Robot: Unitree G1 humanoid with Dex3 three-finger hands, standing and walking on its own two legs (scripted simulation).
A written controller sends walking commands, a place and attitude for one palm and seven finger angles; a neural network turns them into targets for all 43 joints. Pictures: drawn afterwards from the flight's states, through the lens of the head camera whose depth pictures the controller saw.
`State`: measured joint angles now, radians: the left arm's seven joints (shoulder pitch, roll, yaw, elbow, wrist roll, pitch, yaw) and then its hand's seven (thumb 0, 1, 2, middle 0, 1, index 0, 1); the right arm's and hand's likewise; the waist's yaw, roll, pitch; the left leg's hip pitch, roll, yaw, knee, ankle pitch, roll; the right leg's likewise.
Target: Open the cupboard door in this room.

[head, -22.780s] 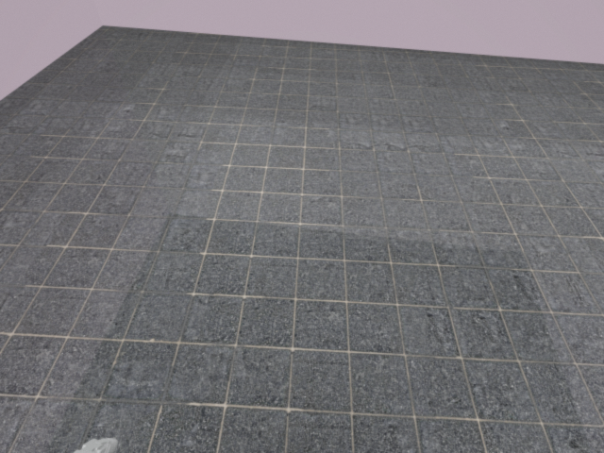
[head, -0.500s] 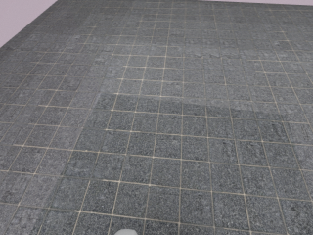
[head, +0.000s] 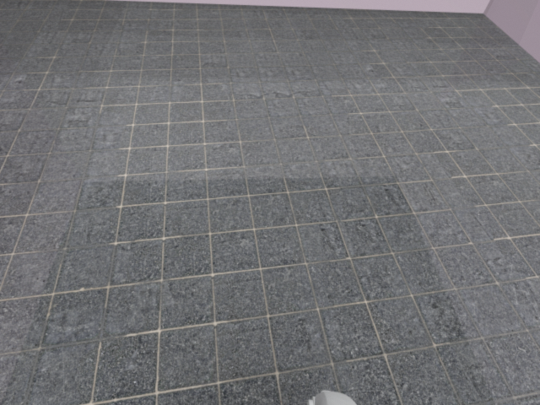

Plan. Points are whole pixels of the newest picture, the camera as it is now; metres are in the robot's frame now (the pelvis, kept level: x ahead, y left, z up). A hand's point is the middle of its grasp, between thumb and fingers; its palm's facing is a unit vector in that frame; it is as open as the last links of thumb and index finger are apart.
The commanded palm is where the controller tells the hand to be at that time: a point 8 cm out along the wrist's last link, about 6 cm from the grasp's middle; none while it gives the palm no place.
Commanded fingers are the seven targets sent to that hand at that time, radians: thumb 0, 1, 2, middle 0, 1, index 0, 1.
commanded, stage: turn or walk to find it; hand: left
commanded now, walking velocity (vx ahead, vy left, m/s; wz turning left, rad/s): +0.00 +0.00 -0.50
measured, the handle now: out of the picture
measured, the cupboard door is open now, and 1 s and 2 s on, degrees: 0 0 0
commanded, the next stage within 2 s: none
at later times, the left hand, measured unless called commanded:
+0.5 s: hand out of the picture +0.13 +0.12 -0.16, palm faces -0.23 -0.94 -0.24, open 7.4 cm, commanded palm none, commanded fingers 0.00 0.90 0.90 -0.20 -0.30 -0.20 -0.30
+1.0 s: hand (189, 395) +0.16 +0.14 -0.17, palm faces -0.44 -0.87 -0.23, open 7.4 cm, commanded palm none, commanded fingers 0.00 0.90 0.90 -0.20 -0.30 -0.20 -0.30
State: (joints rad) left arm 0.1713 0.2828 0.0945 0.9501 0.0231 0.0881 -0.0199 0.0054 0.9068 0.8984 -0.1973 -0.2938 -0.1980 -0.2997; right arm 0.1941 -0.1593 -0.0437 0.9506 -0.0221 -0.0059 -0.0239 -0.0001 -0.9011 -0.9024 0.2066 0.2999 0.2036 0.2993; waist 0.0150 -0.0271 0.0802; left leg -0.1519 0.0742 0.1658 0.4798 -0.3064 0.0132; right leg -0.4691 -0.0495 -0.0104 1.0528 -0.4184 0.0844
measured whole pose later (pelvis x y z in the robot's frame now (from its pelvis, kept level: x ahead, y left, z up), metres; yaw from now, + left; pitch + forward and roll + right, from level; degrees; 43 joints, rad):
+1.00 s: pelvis -0.01 -0.01 +0.00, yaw -30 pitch -1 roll -1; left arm 0.18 0.26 0.09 0.95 0.02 0.09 -0.02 0.01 0.91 0.90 -0.20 -0.29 -0.20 -0.30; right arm 0.23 -0.17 -0.05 0.95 -0.02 0.00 -0.02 0.00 -0.90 -0.90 0.21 0.30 0.20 0.30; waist 0.00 -0.01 0.09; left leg -0.19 0.11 0.20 0.50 -0.29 0.00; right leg -0.43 -0.06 -0.03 0.98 -0.44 0.08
